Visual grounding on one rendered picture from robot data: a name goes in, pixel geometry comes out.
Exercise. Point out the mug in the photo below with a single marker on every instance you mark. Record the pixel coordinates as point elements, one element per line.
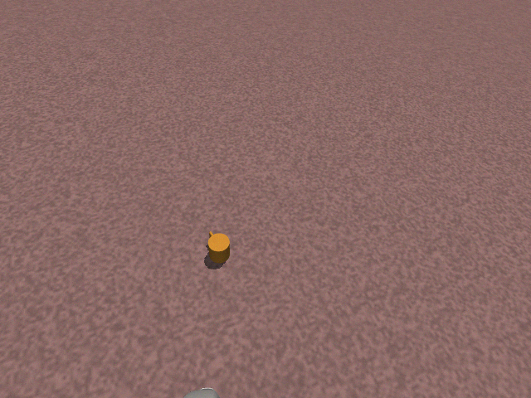
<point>219,247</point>

